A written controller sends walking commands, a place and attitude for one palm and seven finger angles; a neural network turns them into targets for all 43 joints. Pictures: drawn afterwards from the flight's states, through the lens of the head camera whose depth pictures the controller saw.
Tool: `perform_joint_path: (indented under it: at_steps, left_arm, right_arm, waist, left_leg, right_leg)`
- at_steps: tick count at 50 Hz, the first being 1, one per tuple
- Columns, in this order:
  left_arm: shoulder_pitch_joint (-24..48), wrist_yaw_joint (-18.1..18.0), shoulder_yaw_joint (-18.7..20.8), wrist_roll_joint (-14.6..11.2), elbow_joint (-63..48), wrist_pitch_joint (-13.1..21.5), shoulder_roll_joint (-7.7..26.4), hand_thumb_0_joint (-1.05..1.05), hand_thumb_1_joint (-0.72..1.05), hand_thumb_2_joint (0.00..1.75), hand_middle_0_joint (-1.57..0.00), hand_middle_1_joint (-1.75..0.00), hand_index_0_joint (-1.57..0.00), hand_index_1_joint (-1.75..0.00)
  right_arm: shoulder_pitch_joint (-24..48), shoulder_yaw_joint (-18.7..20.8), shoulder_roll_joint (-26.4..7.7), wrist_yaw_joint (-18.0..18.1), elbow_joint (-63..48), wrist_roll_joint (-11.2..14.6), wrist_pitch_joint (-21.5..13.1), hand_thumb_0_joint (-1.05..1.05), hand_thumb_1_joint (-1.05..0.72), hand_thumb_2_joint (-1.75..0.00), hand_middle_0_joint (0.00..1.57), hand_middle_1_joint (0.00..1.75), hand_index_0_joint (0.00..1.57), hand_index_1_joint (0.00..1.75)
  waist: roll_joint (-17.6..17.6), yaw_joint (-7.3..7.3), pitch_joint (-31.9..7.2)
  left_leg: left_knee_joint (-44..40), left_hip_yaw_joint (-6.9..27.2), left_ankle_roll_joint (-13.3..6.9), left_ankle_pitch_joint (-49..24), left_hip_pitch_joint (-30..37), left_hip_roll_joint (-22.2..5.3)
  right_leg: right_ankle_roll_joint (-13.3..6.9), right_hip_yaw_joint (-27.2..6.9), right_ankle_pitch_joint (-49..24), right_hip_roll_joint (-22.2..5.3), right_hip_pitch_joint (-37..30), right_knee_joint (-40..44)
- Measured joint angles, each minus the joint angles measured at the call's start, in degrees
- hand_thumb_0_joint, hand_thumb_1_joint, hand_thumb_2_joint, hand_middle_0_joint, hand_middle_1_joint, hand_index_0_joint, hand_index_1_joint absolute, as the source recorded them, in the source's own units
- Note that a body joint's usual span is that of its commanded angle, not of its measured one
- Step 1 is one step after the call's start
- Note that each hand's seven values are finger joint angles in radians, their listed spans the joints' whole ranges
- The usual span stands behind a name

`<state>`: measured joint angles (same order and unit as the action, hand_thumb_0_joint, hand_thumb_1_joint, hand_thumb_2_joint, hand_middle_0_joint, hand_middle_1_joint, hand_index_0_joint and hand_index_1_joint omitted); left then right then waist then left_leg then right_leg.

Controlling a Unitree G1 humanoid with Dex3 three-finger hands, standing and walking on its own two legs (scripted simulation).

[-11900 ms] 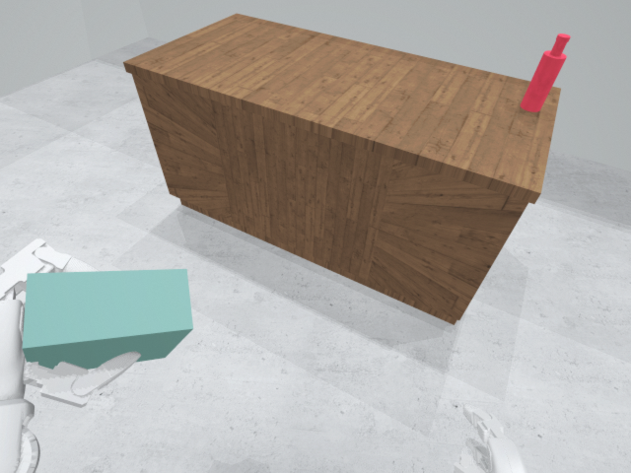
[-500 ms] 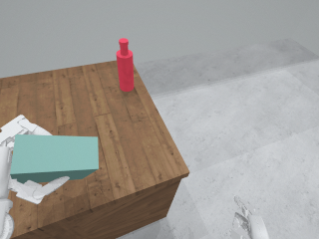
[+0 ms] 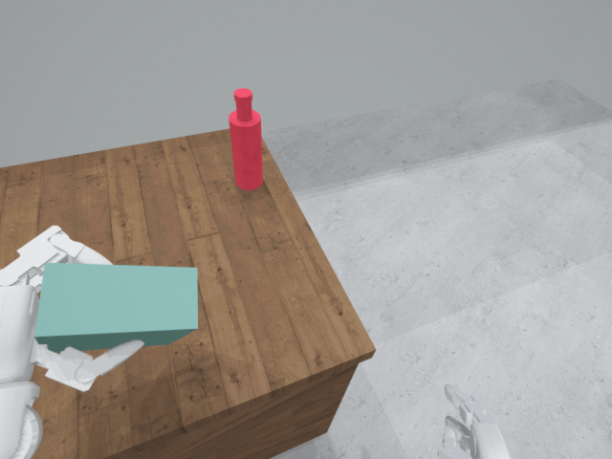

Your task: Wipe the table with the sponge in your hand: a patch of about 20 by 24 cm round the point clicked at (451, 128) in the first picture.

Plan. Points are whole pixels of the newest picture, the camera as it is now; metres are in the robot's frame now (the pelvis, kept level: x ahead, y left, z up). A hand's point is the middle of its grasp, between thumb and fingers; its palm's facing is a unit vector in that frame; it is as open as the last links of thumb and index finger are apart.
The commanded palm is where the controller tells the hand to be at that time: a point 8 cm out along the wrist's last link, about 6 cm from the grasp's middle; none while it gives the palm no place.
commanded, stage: come to a stop and stand still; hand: left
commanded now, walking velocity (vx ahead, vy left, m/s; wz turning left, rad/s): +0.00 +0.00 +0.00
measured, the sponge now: (141, 310) +0.23 +0.20 +0.12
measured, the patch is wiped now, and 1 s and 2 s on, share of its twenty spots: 0.00 0.00 0.00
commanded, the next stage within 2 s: look again from close up in 0.80 s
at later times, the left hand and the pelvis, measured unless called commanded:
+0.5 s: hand (72, 299) +0.22 +0.26 +0.15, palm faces +0.41 -0.85 -0.35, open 10.1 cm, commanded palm +0.16 +0.28 +0.18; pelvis +0.01 +0.00 +0.00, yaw +1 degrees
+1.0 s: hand (80, 317) +0.20 +0.24 +0.15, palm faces +0.40 -0.84 -0.36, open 10.1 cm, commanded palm +0.14 +0.27 +0.18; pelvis -0.01 -0.01 +0.00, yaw +1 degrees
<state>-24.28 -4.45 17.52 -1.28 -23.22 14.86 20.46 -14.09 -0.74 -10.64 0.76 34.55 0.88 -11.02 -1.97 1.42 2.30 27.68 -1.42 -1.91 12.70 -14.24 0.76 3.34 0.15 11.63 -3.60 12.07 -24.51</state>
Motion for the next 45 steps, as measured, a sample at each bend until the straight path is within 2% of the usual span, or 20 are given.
perform_joint_path:
  at_steps: [3,7,11,17,24,31,37,45]
  left_arm:
    - [-0.06,0.25,0.08,0.47,-0.48,0.1,1.53,-0.01,-0.5,1.02,-0.71,-1.37,-0.73,-1.36]
    - [3.04,-0.75,3.32,0.22,-1.37,-0.16,3.53,-0.01,-0.5,1.02,-0.71,-1.37,-0.73,-1.35]
    - [4.45,-1.99,5.1,-0.38,-4.7,0.28,3.11,-0.01,-0.5,1.02,-0.71,-1.37,-0.73,-1.35]
    - [1.48,-1.83,3.11,-0.52,-6.52,0.91,1.42,-0.01,-0.5,1.02,-0.71,-1.37,-0.73,-1.35]
    - [0.45,-1.61,2.51,-0.53,-1.87,-2.19,1.01,-0.01,-0.5,1.02,-0.71,-1.37,-0.73,-1.35]
    - [0.85,-2.43,1.96,-0.47,-4.52,-3.11,-0.1,-0.01,-0.5,1.02,-0.71,-1.36,-0.73,-1.35]
    - [0.73,-2.48,2.07,-0.32,-3.96,-2.34,0.12,-0.01,-0.5,1.02,-0.71,-1.36,-0.73,-1.35]
    - [0.28,-2.08,1.94,0.08,-1.18,-3.71,-0.36,-0.01,-0.5,1.02,-0.71,-1.36,-0.73,-1.35]
  right_arm:
    - [0.14,-0.51,1.06,0.55,0.18,-0.1,0.24,0.02,-0.9,-0.9,0.2,0.3,0.2,0.3]
    - [1.28,-0.84,1.71,0.77,0.12,-0.27,-0.06,0.02,-0.9,-0.9,0.2,0.3,0.2,0.3]
    - [3.05,-0.63,1.35,0.12,-0.12,-0.45,-0.43,0.02,-0.9,-0.9,0.2,0.3,0.2,0.3]
    - [4.84,-0.2,0.97,-0.49,-0.93,-0.45,1.02,0.02,-0.9,-0.9,0.2,0.3,0.2,0.3]
    - [4.24,-0.26,0.8,0.46,-1.99,-0.16,3.21,0.01,-0.9,-0.9,0.2,0.3,0.2,0.3]
    - [2.81,-0.27,0.2,0.9,-1.18,-0.18,3.15,0.02,-0.9,-0.9,0.2,0.3,0.2,0.3]
    - [1.96,-0.17,0.16,0.95,-0.62,-0.2,3.52,0.02,-0.9,-0.9,0.2,0.3,0.2,0.3]
    - [0.82,-0.03,0.0,1.09,-0.64,-0.02,3.8,0.02,-0.9,-0.9,0.2,0.3,0.2,0.3]
  waist:
    - [-1.61,0.15,0.94]
    - [-2.89,0.67,2.67]
    - [-2.62,0.72,3.07]
    - [-1.56,0.06,1.06]
    - [-0.98,0.06,0.78]
    - [-0.74,0.61,1.75]
    - [0.11,0.01,0.75]
    - [0.82,-0.76,0.64]
  left_leg:
    - [0.25,0.62,-0.02,0.38,0.06,0.28]
    - [0.97,1.51,0.16,0.87,-0.1,0.26]
    - [1.53,1.81,0.26,1.42,-0.12,0.03]
    - [1.28,1.43,0.27,1.82,0.36,-0.22]
    - [0.56,1.76,0.52,1.16,0.94,-0.6]
    - [0.54,2.15,0.82,0.46,1.13,-0.94]
    - [0.11,1.97,0.99,-0.16,1.12,-1.17]
    - [-0.45,2.05,1.14,-0.99,0.72,-1.28]
  right_leg:
    - [0.07,0.63,0.6,-0.26,-0.32,-0.3]
    - [0.01,1.54,1.04,-0.22,-0.81,-0.36]
    - [-0.03,1.86,0.96,0.04,-1.44,0.34]
    - [0.24,1.5,0.73,0.27,-2.12,1.44]
    - [-0.03,1.82,0.05,0.68,-2.87,2.35]
    - [-0.41,2.18,-0.58,1.06,-3.19,2.43]
    - [-0.59,1.96,-1.18,1.28,-2.98,2.66]
    - [-0.83,2.02,-1.72,1.41,-2.38,2.74]
